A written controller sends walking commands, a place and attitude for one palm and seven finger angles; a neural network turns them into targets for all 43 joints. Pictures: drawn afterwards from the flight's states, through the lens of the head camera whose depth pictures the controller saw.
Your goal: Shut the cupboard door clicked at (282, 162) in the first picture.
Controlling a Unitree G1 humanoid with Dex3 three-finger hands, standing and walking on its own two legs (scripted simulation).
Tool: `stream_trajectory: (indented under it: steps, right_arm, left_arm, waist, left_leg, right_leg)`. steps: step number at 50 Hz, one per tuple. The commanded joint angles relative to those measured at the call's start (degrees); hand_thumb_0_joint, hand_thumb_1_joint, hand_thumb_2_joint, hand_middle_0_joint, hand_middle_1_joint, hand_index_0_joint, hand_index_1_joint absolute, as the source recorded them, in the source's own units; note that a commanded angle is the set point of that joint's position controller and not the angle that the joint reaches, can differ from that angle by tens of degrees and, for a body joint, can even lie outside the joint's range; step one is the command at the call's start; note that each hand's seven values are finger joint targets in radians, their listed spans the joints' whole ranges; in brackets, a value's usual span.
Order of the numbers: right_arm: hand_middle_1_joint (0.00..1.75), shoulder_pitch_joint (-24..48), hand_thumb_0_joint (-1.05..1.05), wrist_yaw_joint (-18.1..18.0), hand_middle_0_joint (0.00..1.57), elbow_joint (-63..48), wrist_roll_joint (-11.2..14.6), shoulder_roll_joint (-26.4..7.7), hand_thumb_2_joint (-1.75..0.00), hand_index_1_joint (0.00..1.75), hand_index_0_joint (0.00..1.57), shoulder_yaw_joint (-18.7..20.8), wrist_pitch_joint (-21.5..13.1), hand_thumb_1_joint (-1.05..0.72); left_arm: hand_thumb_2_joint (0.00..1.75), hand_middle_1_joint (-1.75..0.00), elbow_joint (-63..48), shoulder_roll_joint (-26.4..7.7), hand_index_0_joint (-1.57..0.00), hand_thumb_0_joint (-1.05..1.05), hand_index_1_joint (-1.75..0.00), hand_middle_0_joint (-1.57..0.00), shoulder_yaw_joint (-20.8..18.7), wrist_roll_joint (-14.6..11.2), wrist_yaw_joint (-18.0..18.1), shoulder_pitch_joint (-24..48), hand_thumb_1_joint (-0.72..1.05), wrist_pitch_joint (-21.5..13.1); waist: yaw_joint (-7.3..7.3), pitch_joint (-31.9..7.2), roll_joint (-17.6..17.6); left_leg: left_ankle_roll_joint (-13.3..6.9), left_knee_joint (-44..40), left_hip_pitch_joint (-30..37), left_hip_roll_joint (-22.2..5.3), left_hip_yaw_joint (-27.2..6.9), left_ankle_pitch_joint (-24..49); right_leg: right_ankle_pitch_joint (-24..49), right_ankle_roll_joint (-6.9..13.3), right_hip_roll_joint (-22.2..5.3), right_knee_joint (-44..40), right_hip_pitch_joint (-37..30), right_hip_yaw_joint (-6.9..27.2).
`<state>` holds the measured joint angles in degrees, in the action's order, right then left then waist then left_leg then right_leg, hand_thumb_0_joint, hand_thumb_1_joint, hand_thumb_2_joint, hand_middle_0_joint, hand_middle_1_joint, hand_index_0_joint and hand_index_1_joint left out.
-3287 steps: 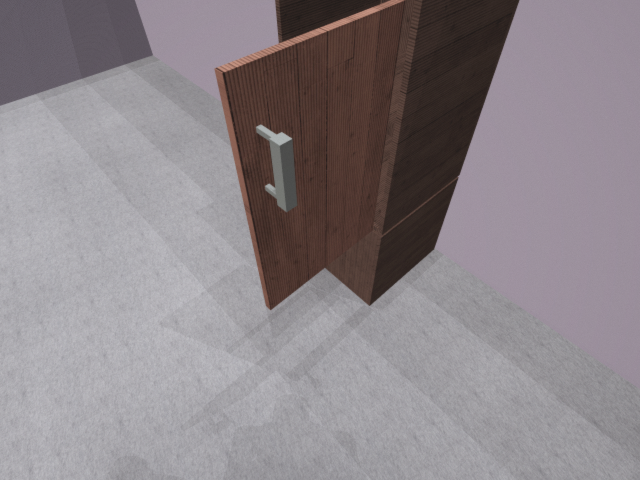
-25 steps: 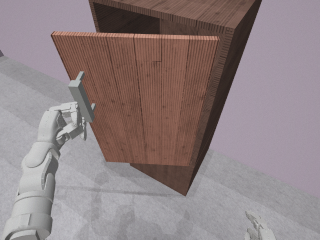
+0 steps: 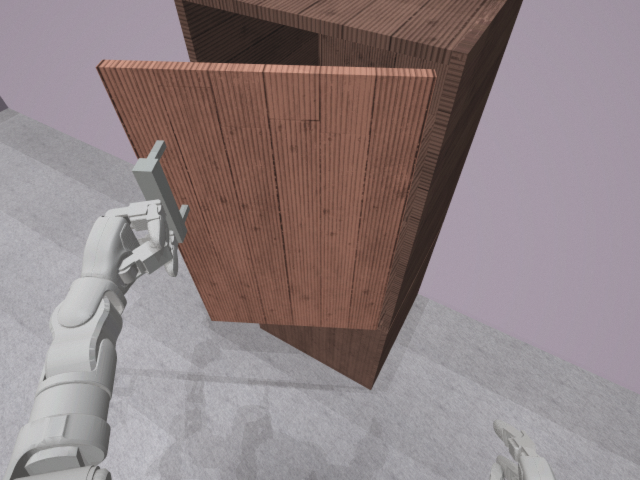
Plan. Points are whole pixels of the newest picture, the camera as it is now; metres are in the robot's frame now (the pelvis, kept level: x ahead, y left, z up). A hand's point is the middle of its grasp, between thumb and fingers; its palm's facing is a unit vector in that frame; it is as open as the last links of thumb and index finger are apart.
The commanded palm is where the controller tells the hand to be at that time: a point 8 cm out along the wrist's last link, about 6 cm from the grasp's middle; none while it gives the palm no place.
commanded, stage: push the door shut along its arc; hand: left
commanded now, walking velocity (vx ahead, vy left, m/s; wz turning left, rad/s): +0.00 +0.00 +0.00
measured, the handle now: (167, 193) +0.46 +0.23 +0.10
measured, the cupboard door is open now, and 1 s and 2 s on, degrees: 27 10 0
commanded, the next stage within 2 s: pull the fist back off the door in 1.80 s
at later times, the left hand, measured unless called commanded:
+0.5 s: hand (176, 214) +0.41 +0.21 +0.11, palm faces -0.14 -0.99 -0.01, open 3.2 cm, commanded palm +0.41 +0.25 +0.11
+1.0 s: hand (214, 183) +0.48 +0.17 +0.11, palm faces -0.29 -0.96 +0.01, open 3.1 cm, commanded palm +0.48 +0.22 +0.11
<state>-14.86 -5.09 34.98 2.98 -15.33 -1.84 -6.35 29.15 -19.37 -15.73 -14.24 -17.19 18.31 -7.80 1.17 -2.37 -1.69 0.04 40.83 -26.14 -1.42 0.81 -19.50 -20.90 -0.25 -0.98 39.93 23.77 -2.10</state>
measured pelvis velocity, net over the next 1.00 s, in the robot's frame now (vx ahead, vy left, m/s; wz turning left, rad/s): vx -0.01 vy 0.01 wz -0.01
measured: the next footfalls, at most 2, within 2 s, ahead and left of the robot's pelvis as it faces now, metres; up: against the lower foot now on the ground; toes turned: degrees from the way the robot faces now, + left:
none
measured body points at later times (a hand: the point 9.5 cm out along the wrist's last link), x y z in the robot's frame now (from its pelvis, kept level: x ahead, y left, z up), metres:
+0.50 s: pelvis -0.01 +0.00 -0.01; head +0.04 +0.00 +0.44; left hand +0.41 +0.26 +0.11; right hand +0.09 -0.27 -0.11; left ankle +0.01 +0.12 -0.72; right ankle -0.01 -0.12 -0.72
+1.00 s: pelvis -0.01 +0.01 -0.02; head +0.08 +0.02 +0.42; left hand +0.49 +0.22 +0.11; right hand +0.01 -0.27 -0.13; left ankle +0.01 +0.12 -0.72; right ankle -0.01 -0.12 -0.72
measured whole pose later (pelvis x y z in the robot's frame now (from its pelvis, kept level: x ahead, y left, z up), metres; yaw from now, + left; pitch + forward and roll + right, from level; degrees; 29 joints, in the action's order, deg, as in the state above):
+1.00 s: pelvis -0.01 +0.01 -0.02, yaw -1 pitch +14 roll -2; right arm -20.7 -4.1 38.8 1.8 -17.0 -1.9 -4.0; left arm 66.7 -30.7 -16.2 -10.5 -29.9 54.7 -13.6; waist 8.8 -3.6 -1.0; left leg -1.0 49.8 -42.7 -1.8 0.8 -21.4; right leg -21.7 -1.0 -0.7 47.0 39.5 -1.8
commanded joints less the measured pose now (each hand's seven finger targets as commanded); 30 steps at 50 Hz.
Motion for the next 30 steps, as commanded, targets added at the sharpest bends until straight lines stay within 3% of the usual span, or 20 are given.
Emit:
stream_trajectory:
  steps: [1, 4, 8, 10, 13, 14, 18, 20, 22, 23, 24, 26, 30]
  right_arm:
    - [0.30, 1.6, 0.00, -0.7, 0.20, -6.8, -0.1, -8.0, -0.90, 0.30, 0.20, 2.8, -2.4, -0.90]
    - [0.30, 1.0, 0.00, -0.8, 0.20, -6.4, -0.1, -8.3, -0.90, 0.30, 0.20, 2.7, -2.0, -0.90]
    - [0.30, 0.0, 0.00, -0.7, 0.20, -6.6, -0.2, -8.9, -0.90, 0.30, 0.20, 2.9, -1.0, -0.90]
    - [0.30, 0.0, 0.00, -0.5, 0.20, -6.8, 0.1, -8.6, -0.90, 0.30, 0.20, 2.7, -0.8, -0.90]
    - [0.30, -1.1, 0.00, -0.7, 0.20, -6.6, -0.1, -9.2, -0.90, 0.30, 0.20, 3.0, -0.4, -0.90]
    - [0.30, -1.2, 0.00, -0.6, 0.20, -6.6, 0.0, -9.2, -0.90, 0.30, 0.20, 3.1, -0.4, -0.90]
    - [0.30, -2.4, 0.00, -0.8, 0.20, -5.5, 0.1, -9.7, -0.90, 0.30, 0.20, 3.0, 0.2, -0.90]
    - [0.30, -3.0, 0.00, -0.8, 0.20, -5.1, 0.0, -10.0, -0.90, 0.30, 0.20, 3.2, 0.3, -0.90]
    - [0.30, -3.4, 0.00, -0.8, 0.20, -4.5, 0.0, -10.0, -0.90, 0.30, 0.20, 3.0, 0.5, -0.90]
    - [0.30, -4.0, 0.00, -0.8, 0.20, -4.3, 0.0, -10.2, -0.90, 0.30, 0.20, 3.3, 0.4, -0.90]
    - [0.30, -4.3, 0.00, -0.8, 0.20, -3.9, -0.1, -10.4, -0.90, 0.30, 0.20, 3.4, 0.5, -0.90]
    - [0.30, -4.5, 0.00, -0.7, 0.20, -3.6, -0.1, -10.2, -0.90, 0.30, 0.20, 3.3, 0.4, -0.90]
    - [0.30, -5.9, 0.00, -0.5, 0.20, -2.4, -0.3, -10.9, -0.90, 0.30, 0.20, 3.4, 0.3, -0.90]
  left_arm:
    - [0.90, -1.50, -11.1, -14.0, -1.30, 0.00, -1.50, -1.30, -2.9, -0.6, -0.9, 26.9, 0.90, -5.0]
    - [0.90, -1.50, -7.1, -15.0, -1.30, 0.00, -1.50, -1.30, -3.1, -0.8, -2.0, 29.2, 0.90, -5.1]
    - [0.90, -1.50, -1.5, -18.6, -1.30, 0.00, -1.50, -1.30, -6.2, -1.0, -4.0, 27.2, 0.90, -5.0]
    - [0.90, -1.50, -0.8, -16.4, -1.30, 0.00, -1.50, -1.30, -3.6, -1.1, -5.1, 31.3, 0.90, -5.2]
    - [0.90, -1.50, 1.0, -18.1, -1.30, 0.00, -1.50, -1.30, -4.0, -1.1, -6.0, 35.6, 0.90, -6.1]
    - [0.90, -1.50, 1.6, -18.3, -1.30, 0.00, -1.50, -1.30, -4.3, -1.2, -6.4, 35.8, 0.90, -6.3]
    - [0.90, -1.50, 6.3, -18.3, -1.30, 0.00, -1.50, -1.30, -2.6, -1.2, -8.2, 41.0, 0.90, -7.0]
    - [0.90, -1.50, 9.1, -19.6, -1.30, 0.00, -1.50, -1.30, -3.3, -1.2, -8.8, 42.9, 0.90, -7.5]
    - [0.90, -1.50, 10.8, -18.3, -1.30, 0.00, -1.50, -1.30, -1.1, -0.7, -9.7, 46.7, 0.90, -7.9]
    - [0.90, -1.50, 10.1, -17.8, -1.30, 0.00, -1.50, -1.30, -0.4, -0.7, -9.9, 48.7, 0.90, -8.5]
    - [0.90, -1.50, 11.5, -19.2, -1.30, 0.00, -1.50, -1.30, -1.5, -0.5, -10.0, 48.3, 0.90, -8.6]
    - [0.90, -1.50, 12.3, -16.0, -1.30, 0.00, -1.50, -1.30, 1.7, -0.5, -10.7, 51.0, 0.90, -8.8]
    - [0.90, -1.50, 15.7, -17.5, -1.30, 0.00, -1.50, -1.30, 1.0, 0.2, -10.4, 55.1, 0.90, -9.4]
  waist:
    - [1.74, -16.0, -1.1]
    - [2.11, -16.3, -0.2]
    - [0.96, -17.4, 0.3]
    - [2.01, -15.9, 0.0]
    - [2.65, -17.1, 0.7]
    - [2.46, -18.5, -0.9]
    - [4.36, -16.6, 0.8]
    - [4.16, -17.7, 0.9]
    - [5.00, -17.4, -1.7]
    - [5.57, -19.4, -1.6]
    - [5.15, -20.5, -2.1]
    - [6.17, -19.9, -2.9]
    - [6.93, -20.5, -2.9]
  left_leg:
    - [-1.4, -4.5, 10.0, 1.6, -1.4, 11.0]
    - [-1.6, -3.9, 9.3, 1.6, -1.4, 11.8]
    - [-1.6, -3.3, 7.7, 1.8, -1.1, 13.4]
    - [-1.5, -3.4, 7.2, 1.8, -1.2, 12.2]
    - [-1.7, -2.7, 7.2, 1.8, -1.2, 12.0]
    - [-1.6, -2.5, 7.8, 1.9, -1.2, 12.5]
    - [-1.9, -1.7, 6.2, 1.8, -1.2, 10.7]
    - [-1.8, -1.7, 6.0, 1.7, -1.7, 9.4]
    - [-1.6, -1.5, 6.2, 1.7, -2.0, 9.2]
    - [-1.8, -0.8, 7.7, 1.8, -2.1, 10.5]
    - [-1.5, -0.8, 8.1, 1.5, -2.4, 10.3]
    - [-1.4, -0.7, 8.5, 1.4, -2.7, 9.6]
    - [-1.3, -0.2, 8.2, 1.1, -3.6, 8.8]
  right_leg:
    - [15.3, 1.2, 1.6, -4.9, -1.7, 0.5]
    - [16.5, 1.2, 1.4, -4.7, -1.8, 0.7]
    - [18.7, 1.4, 1.3, -4.1, -3.6, 0.9]
    - [17.8, 1.2, 1.4, -4.1, -1.6, 0.8]
    - [17.0, 1.3, 1.5, -3.9, -1.2, 1.0]
    - [17.7, 1.3, 1.4, -3.7, -1.2, 1.2]
    - [15.7, 1.2, 1.6, -3.8, 1.3, 1.2]
    - [14.1, 1.2, 1.6, -3.6, 2.2, 1.3]
    - [13.3, 1.4, 1.6, -3.1, 4.2, 0.9]
    - [14.2, 1.4, 1.7, -2.7, 4.4, 0.8]
    - [13.6, 1.5, 1.8, -2.5, 5.0, 0.8]
    - [12.4, 1.5, 1.9, -2.3, 7.3, 0.4]
    - [10.4, 1.6, 2.0, -1.5, 10.0, 0.0]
